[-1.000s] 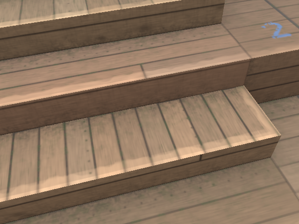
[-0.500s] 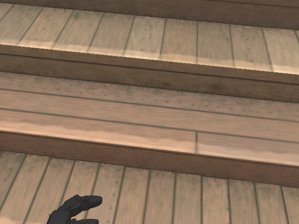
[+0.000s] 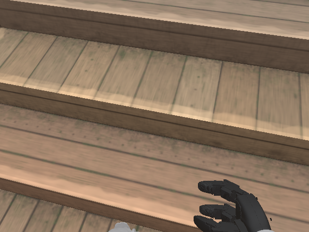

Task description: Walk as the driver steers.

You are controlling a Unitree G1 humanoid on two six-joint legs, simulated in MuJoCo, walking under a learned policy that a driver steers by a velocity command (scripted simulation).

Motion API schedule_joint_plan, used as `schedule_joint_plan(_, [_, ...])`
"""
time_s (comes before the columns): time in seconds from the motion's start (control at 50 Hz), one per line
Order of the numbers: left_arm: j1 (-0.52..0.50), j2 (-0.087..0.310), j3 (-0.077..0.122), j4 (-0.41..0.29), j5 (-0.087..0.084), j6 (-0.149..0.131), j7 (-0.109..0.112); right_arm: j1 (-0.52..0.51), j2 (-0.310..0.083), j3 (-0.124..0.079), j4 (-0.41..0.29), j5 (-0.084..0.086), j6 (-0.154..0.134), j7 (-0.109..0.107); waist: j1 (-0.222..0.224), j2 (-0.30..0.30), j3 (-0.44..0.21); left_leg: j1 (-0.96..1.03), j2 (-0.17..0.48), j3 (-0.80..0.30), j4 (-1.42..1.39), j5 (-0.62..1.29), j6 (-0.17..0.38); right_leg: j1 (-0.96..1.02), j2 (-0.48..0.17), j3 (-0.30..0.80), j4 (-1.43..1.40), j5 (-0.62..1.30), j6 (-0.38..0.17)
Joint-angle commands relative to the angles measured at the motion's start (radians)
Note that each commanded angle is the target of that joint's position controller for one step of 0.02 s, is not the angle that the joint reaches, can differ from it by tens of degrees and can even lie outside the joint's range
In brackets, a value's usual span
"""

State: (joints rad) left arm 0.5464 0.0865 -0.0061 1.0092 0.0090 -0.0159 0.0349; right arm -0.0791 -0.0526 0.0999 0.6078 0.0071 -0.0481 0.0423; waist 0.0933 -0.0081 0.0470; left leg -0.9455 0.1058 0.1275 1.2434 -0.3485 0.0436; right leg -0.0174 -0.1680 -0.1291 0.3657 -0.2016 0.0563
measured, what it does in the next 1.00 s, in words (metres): climbs, turning right: right foot, then left foot 0.15 m higher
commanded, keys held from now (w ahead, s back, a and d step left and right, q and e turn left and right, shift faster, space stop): e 0.28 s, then w+e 0.10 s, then w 0.58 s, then w+q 0.04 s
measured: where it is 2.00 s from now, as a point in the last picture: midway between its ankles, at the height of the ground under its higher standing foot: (247, 40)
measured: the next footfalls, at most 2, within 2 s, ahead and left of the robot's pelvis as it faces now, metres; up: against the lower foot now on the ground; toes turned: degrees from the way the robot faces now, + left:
right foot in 0.46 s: +0.13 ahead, -0.12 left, +0.15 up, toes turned -19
left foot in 0.96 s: +0.55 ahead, -0.06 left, +0.30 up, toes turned -14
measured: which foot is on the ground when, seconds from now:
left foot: down 0.00-0.44, up 0.46-0.94, down 0.96-1.00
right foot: down 0.00-0.00, up 0.02-0.44, down 0.46-0.96, up 0.98-1.00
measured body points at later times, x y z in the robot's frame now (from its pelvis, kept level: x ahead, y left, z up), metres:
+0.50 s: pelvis +0.11 -0.03 +0.10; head +0.07 -0.06 +0.54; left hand +0.28 +0.19 +0.01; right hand +0.17 -0.31 -0.03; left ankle +0.13 +0.12 -0.56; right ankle +0.10 -0.10 -0.61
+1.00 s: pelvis +0.38 -0.08 +0.17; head +0.38 -0.11 +0.62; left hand +0.36 +0.14 +0.03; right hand +0.56 -0.33 +0.11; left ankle +0.51 -0.05 -0.46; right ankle +0.13 -0.12 -0.51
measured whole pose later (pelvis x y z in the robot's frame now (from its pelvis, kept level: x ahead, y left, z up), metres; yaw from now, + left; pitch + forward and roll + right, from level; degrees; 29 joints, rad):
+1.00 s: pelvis +0.38 -0.08 +0.17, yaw -20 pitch +3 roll +4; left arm 0.53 0.10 -0.02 1.05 0.02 -0.05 0.01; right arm -0.03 -0.12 0.06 0.66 -0.02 -0.07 0.04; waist 0.01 0.00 -0.04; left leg -0.80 -0.02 0.19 1.17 -0.46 0.10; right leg -0.01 -0.03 0.10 0.70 -0.12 -0.09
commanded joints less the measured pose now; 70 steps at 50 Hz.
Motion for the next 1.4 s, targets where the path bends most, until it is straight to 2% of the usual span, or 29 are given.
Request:
schedule_joint_plan(0.02, [-0.072,0.165,0.026,-0.094,-0.005,-0.085,-0.038,0.487,-0.385,-0.158,0.012,-0.076,0.011,-0.076,-0.324,0.229,-0.660,1.097,0.381,-0.862,-0.778,0.557,0.402,-0.505,0.224,0.121,0.931,-0.066,-0.005])
schedule_joint_plan(0.04, [-0.093,0.156,0.053,-0.101,-0.033,-0.083,-0.060,0.372,-0.352,-0.152,-0.005,-0.094,0.012,-0.074,-0.251,0.146,-0.660,0.977,0.402,-0.872,-0.822,0.353,0.368,-0.569,0.203,0.295,1.296,-0.196,0.001])
schedule_joint_plan(0.06, [-0.204,0.100,0.049,-0.170,-0.054,-0.048,-0.049,0.260,-0.282,-0.144,-0.003,-0.067,0.021,-0.073,-0.202,0.129,-0.497,0.825,0.348,-0.662,-0.764,0.105,0.284,-0.686,0.165,0.262,1.346,-0.178,-0.030])
schedule_joint_plan(0.08, [-0.233,0.037,0.033,-0.214,-0.037,-0.004,-0.028,0.174,-0.183,-0.122,0.039,-0.031,0.025,-0.073,-0.133,0.136,-0.265,0.624,0.288,-0.442,-0.705,0.023,0.185,-0.756,0.123,0.214,1.302,-0.139,-0.052])
schedule_joint_plan(0.12, [-0.200,0.072,0.043,-0.232,-0.016,0.040,0.002,0.112,-0.084,-0.103,0.106,-0.019,0.006,-0.079,-0.056,0.119,-0.109,0.408,0.237,-0.246,-0.657,-0.033,0.075,-0.684,0.121,0.174,1.309,-0.132,-0.095])
schedule_joint_plan(0.24, [-0.280,0.113,0.026,-0.358,0.003,0.078,0.019,0.187,-0.172,-0.121,0.139,-0.047,0.014,-0.126,-0.029,0.139,-0.060,0.444,0.290,-0.125,-0.787,-0.032,0.092,-0.807,0.119,0.171,1.272,0.075,-0.062])
schedule_joint_plan(0.3, [-0.333,0.117,0.006,-0.432,-0.003,0.086,0.015,0.176,-0.303,-0.164,0.113,-0.017,0.038,-0.152,-0.015,0.186,-0.110,0.496,0.270,-0.021,-0.886,-0.037,0.085,-0.635,0.078,0.107,0.826,-0.118,-0.031])
schedule_joint_plan(0.38, [-0.241,0.226,0.067,-0.402,-0.008,0.101,-0.027,0.089,-0.395,-0.201,0.088,0.004,0.008,-0.116,0.019,0.157,-0.142,0.382,0.343,-0.029,-0.966,-0.452,0.058,-0.257,0.089,0.020,0.695,-0.244,-0.114])
schedule_joint_plan(0.44, [-0.120,0.232,0.094,-0.268,-0.018,0.074,-0.038,0.192,-0.259,-0.173,0.152,0.014,0.036,-0.064,-0.002,-0.085,-0.014,0.414,0.146,0.097,-0.552,-0.439,0.035,-0.178,0.212,-0.071,0.220,-0.274,-0.199])
schedule_joint_plan(0.46, [-0.061,0.249,0.095,-0.246,0.006,0.053,-0.051,0.155,-0.198,-0.157,0.127,0.010,0.046,-0.051,0.007,-0.270,0.015,0.208,0.071,0.122,-0.108,-0.388,0.002,-0.118,0.080,0.222,0.115,-0.346,-0.266])
schedule_joint_plan(0.48, [-0.077,0.322,0.094,-0.313,-0.012,0.013,-0.056,0.132,-0.214,-0.161,0.073,0.003,0.028,-0.044,-0.011,-0.312,0.006,-0.047,-0.053,-0.060,0.164,-0.203,-0.042,-0.071,-0.116,0.801,-0.146,-0.662,-0.401])
schedule_joint_plan(0.5, [-0.092,0.334,0.100,-0.300,-0.022,-0.020,-0.057,0.064,-0.218,-0.161,0.055,0.031,0.002,-0.030,0.003,-0.247,0.034,-0.141,-0.042,-0.173,0.319,-0.111,-0.049,-0.116,-0.230,1.074,-0.338,-0.846,-0.442])
schedule_joint_plan(0.52, [-0.144,0.311,0.090,-0.299,-0.026,-0.034,-0.044,0.057,-0.216,-0.156,0.054,0.050,-0.017,-0.024,-0.037,-0.193,0.095,-0.234,-0.002,-0.212,0.367,0.003,-0.049,-0.106,-0.229,0.980,-0.291,-0.726,-0.395])
schedule_joint_plan(0.6, [-0.101,0.114,0.032,-0.242,0.014,-0.024,-0.026,0.206,-0.175,-0.143,0.159,-0.003,-0.027,-0.014,-0.078,-0.043,-0.005,-0.217,-0.020,-0.143,0.525,0.210,-0.054,-0.135,-0.062,0.571,-0.105,-0.414,-0.286])
schedule_joint_plan(0.74, [0.142,0.086,-0.004,-0.059,0.041,-0.013,-0.024,-0.013,-0.008,-0.043,0.030,0.027,-0.048,0.012,0.001,-0.041,0.090,-0.781,-0.080,-0.177,1.066,0.015,0.009,0.058,-0.108,0.440,-0.069,-0.111,-0.268])
schedule_joint_plan(0.82, [0.113,0.113,-0.010,-0.045,-0.008,-0.018,0.015,-0.257,-0.008,0.012,-0.146,-0.013,-0.051,0.007,-0.003,-0.041,0.079,-0.303,-0.012,0.061,0.486,0.242,-0.007,-0.386,-0.075,0.326,-0.418,-0.037,-0.249])
schedule_joint_plan(0.88, [0.057,0.168,-0.001,-0.006,-0.042,-0.018,0.012,-0.098,-0.057,-0.011,-0.107,0.008,-0.052,-0.004,-0.120,-0.137,-0.117,0.234,-0.088,0.140,0.160,0.187,0.069,-0.215,-0.018,0.113,-0.338,0.845,-0.250])
schedule_joint_plan(0.92, [0.078,0.219,0.002,0.008,0.002,-0.031,0.009,0.052,-0.181,-0.080,-0.052,0.022,-0.055,-0.009,-0.222,-0.280,-0.267,0.488,-0.214,0.167,0.040,0.038,0.107,-0.002,-0.048,0.120,-0.032,1.875,-0.242])
schedule_joint_plan(0.94, [0.027,0.309,0.026,-0.001,-0.003,-0.033,0.003,0.186,-0.250,-0.108,-0.014,0.018,-0.043,-0.011,-0.297,-0.373,-0.239,0.530,-0.194,0.038,-0.239,0.016,0.126,0.099,-0.073,0.163,0.144,1.905,-0.221])
schedule_joint_plan(0.96, [-0.041,0.308,0.034,-0.029,0.009,-0.047,0.003,0.320,-0.311,-0.135,0.036,-0.009,-0.023,-0.011,-0.339,-0.361,-0.279,0.709,-0.123,-0.170,-0.364,0.006,0.154,0.018,-0.057,0.209,0.357,1.714,-0.210])
schedule_joint_plan(0.98, [-0.017,0.145,0.012,-0.053,0.020,-0.071,-0.017,0.481,-0.373,-0.158,0.127,-0.067,-0.015,-0.005,-0.271,0.093,-0.391,1.073,0.118,-0.648,-0.553,0.231,0.314,-0.371,0.158,0.255,0.748,0.688,-0.172])
schedule_joint_plan(1.0, [-0.061,0.091,0.008,-0.057,0.024,-0.112,-0.066,0.611,-0.326,-0.150,0.191,-0.080,0.011,-0.037,-0.293,0.301,-0.502,1.135,0.213,-1.089,-0.890,0.191,0.373,-0.545,0.326,0.415,1.146,0.044,-0.156])
schedule_joint_plan(1.04, [-0.302,0.062,0.001,-0.206,-0.017,-0.128,-0.121,0.492,-0.128,-0.101,0.284,-0.038,0.002,-0.026,-0.176,0.085,-0.160,0.775,0.188,-0.906,-0.939,-0.184,0.260,-0.817,0.257,0.380,1.567,0.039,-0.197])
schedule_joint_plan(1.06, [-0.385,0.043,-0.014,-0.271,-0.003,-0.118,-0.116,0.445,-0.085,-0.091,0.328,-0.034,-0.013,-0.012,-0.119,-0.009,-0.055,0.620,0.169,-0.750,-0.916,-0.186,0.223,-0.892,0.209,0.314,1.647,0.063,-0.225])
schedule_joint_plan(1.1, [-0.309,-0.011,-0.046,-0.311,-0.004,-0.092,-0.104,0.360,-0.011,-0.065,0.377,-0.051,-0.024,0.002,0.004,0.002,-0.010,0.465,0.091,-0.524,-0.906,-0.069,0.162,-0.995,0.165,0.282,1.862,0.060,-0.257])
schedule_joint_plan(1.18, [-0.355,-0.007,-0.094,-0.384,-0.003,-0.074,-0.086,0.298,-0.067,-0.052,0.365,-0.044,-0.010,0.020,0.063,0.000,0.036,0.280,-0.010,-0.212,-0.932,0.086,0.120,-1.111,0.089,0.163,1.649,0.154,-0.181])
schedule_joint_plan(1.3, [-0.750,-0.025,-0.148,-0.554,0.013,-0.112,-0.059,0.655,-0.161,-0.071,0.427,-0.003,0.002,-0.035,-0.138,0.053,-0.039,0.643,0.029,-0.437,-0.980,0.063,0.174,-1.389,0.026,0.052,1.452,0.123,-0.063])
schedule_joint_plan(1.34, [-0.931,-0.048,-0.167,-0.628,0.032,-0.122,-0.062,0.712,-0.202,-0.103,0.400,0.016,0.015,-0.082,-0.191,0.060,-0.098,0.621,0.094,-0.467,-1.182,0.227,0.210,-1.045,0.023,-0.014,1.084,-0.027,-0.034])
schedule_joint_plan(1.4, [-0.616,0.116,-0.061,-0.540,-0.010,-0.112,-0.040,0.653,-0.278,-0.119,0.390,-0.020,0.000,-0.085,0.010,0.292,-0.327,0.831,0.055,-0.330,-0.969,1.465,0.168,-0.468,0.217,-0.069,0.803,-0.240,-0.094])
